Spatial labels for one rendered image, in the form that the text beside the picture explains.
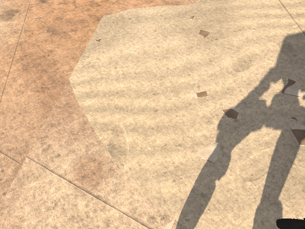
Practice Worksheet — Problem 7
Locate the right robot hand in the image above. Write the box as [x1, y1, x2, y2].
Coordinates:
[276, 218, 305, 229]

